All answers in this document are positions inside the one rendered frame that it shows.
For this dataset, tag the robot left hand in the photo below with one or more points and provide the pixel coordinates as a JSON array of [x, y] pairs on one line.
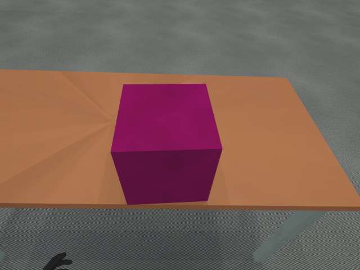
[[57, 261]]

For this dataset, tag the carton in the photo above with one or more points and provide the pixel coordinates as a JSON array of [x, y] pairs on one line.
[[166, 145]]

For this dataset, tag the table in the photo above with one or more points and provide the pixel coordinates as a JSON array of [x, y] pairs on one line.
[[57, 129]]

